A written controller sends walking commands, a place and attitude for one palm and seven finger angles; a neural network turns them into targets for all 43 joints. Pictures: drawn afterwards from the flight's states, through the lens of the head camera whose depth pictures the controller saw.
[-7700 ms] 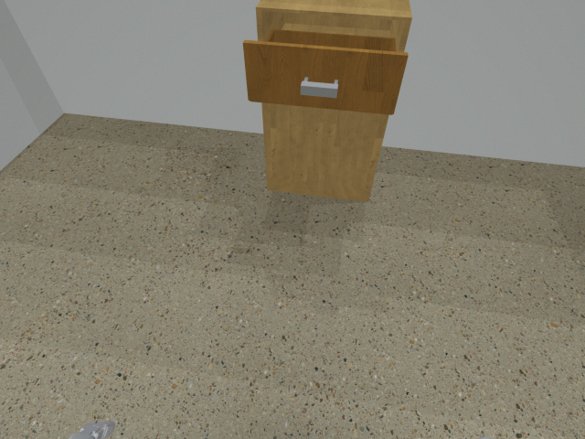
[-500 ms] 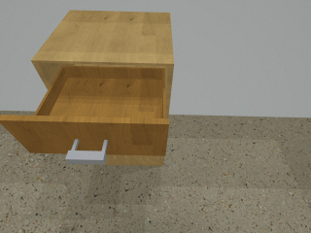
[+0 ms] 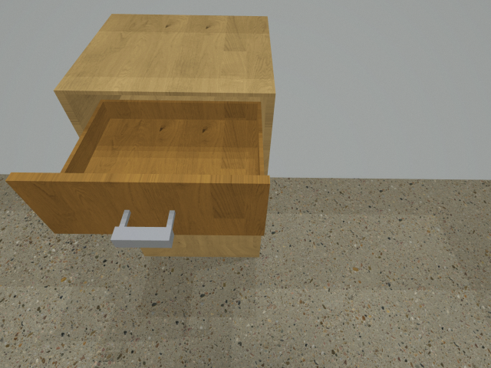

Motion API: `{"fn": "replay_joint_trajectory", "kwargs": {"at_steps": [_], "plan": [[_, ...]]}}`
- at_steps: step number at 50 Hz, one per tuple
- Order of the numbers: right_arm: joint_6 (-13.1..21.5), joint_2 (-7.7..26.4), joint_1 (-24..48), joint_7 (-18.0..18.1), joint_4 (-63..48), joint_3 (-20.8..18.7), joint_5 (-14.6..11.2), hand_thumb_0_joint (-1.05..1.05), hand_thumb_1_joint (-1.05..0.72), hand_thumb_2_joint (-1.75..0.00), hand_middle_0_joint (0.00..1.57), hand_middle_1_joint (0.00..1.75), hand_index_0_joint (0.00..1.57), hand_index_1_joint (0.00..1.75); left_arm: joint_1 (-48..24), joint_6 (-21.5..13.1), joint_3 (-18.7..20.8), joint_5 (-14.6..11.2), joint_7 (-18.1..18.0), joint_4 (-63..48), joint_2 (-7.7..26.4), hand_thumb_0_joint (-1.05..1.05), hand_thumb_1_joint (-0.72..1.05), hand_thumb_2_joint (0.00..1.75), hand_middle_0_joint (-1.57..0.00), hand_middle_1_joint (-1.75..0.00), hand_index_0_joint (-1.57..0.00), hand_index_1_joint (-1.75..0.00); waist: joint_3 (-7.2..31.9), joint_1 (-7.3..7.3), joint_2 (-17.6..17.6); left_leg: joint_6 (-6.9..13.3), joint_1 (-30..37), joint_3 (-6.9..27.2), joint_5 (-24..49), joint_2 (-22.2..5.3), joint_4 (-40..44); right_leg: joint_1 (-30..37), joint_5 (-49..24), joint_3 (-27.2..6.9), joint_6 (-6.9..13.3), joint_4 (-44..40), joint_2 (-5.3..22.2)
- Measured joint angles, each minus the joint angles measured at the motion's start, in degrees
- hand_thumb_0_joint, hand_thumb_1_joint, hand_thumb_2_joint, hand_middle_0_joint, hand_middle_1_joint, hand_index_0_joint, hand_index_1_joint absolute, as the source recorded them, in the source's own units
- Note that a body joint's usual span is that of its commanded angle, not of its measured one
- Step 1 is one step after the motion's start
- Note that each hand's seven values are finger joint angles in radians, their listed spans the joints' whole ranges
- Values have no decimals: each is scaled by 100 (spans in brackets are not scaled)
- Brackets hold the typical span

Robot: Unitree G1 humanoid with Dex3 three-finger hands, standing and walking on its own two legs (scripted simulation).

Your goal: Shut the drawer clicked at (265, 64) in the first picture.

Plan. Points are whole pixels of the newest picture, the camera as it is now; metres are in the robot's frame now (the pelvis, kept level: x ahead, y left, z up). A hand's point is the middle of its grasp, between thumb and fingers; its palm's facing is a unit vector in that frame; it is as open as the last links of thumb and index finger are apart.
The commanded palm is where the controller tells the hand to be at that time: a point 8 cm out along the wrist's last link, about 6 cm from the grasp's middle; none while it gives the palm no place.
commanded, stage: come to a stop and stand still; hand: left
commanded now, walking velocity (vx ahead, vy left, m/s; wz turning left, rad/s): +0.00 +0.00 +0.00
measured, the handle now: (146, 226) +0.36 +0.22 -0.01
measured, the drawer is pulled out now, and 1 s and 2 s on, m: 0.27 0.27 0.27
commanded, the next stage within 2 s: look again from close up in 0.48 s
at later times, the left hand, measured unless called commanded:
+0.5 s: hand out of the picture -0.06 +0.19 -0.16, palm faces +0.02 -0.98 -0.20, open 7.4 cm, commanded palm none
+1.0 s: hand out of the picture -0.02 +0.16 -0.16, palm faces +0.03 -0.99 -0.16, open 7.3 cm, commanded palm none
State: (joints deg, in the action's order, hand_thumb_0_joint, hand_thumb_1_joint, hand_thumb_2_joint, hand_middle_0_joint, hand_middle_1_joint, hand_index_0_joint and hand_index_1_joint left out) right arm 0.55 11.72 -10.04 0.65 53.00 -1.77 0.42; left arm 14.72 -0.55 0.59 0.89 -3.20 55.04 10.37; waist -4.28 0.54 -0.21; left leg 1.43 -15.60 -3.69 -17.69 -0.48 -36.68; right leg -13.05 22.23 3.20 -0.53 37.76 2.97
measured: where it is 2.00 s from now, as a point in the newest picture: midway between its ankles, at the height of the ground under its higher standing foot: outside the picture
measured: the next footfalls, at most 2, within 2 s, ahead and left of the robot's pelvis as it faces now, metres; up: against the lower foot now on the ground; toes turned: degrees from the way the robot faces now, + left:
none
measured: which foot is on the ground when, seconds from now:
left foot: down 0.00-1.00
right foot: down 0.00-1.00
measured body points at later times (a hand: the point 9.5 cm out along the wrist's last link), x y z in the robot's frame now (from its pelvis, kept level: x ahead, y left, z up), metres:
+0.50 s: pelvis -0.04 +0.01 +0.02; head -0.03 +0.01 +0.47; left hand -0.06 +0.24 -0.14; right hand -0.08 -0.22 -0.14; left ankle +0.01 +0.10 -0.72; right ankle -0.02 -0.12 -0.72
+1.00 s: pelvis -0.01 +0.00 +0.02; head +0.01 +0.00 +0.47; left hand -0.02 +0.21 -0.14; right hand -0.01 -0.21 -0.14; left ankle +0.01 +0.10 -0.72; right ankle -0.02 -0.12 -0.72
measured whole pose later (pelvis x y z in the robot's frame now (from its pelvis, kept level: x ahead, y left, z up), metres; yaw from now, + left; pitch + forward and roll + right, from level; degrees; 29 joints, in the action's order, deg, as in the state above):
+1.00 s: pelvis -0.01 +0.00 +0.02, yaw +1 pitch -1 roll +1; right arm 1.4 8.2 -15.6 1.4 65.1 0.6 0.1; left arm 17.3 -1.2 -1.2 0.6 -2.0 63.9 7.1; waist -2.5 0.2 0.3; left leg 1.6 -12.0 -3.1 -11.5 1.0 -24.1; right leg -9.9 15.4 0.2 -0.7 26.0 1.6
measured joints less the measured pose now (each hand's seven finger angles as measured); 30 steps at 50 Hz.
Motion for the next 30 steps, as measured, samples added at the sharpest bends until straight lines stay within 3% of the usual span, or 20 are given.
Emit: {"fn": "replay_joint_trajectory", "kwargs": {"at_steps": [3, 7, 13, 20, 30], "plan": [[-19, -45, -56, 24, -17, 95, 33, 1, -91, -90, 20, 30, 20, 30, -30, 174, -40, -20, 27, 32, 21, 1, 91, 90, -20, -30, -20, -30, 94, 56, 18, 59, 116, -52, -59, 71, 56, 43, 331, -158, 49, 96, -11], [-144, -118, -93, -15, 83, 184, 22, 1, -91, -90, 20, 30, 20, 30, 37, 150, -106, -17, 103, 51, -1, 1, 91, 90, -20, -30, -20, -30, 164, 69, -77, 53, 169, -17, 187, 102, 302, 146, -369, -198, -36, -301, -38], [-128, -72, -350, -42, 197, 132, 36, 0, -94, -90, 20, 30, 21, 30, 328, 176, -142, 3, 180, 150, -40, 1, 91, 90, -20, -30, -20, -30, 311, -40, -149, 77, 82, -39, 564, 104, 789, -1, -410, -253, 12, -648, -83], [-158, -18, -826, -39, 659, 165, 48, 0, -92, -90, 20, 30, 20, 30, 485, 140, -99, -6, 190, 347, -46, 1, 91, 90, -20, -30, -20, -30, 283, -71, -101, 96, -7, 18, 798, 129, 1068, -86, -527, -283, 33, -892, -126], [-84, -260, -1088, -13, 1146, 220, 8, 1, -91, -90, 20, 30, 20, 30, 504, 51, -153, -27, 173, 731, -175, 1, 91, 90, -20, -30, -20, -30, 201, -99, 4, 96, 52, 33, 834, 195, 1181, -20, -870, -324, -21, -1042, -92]]}}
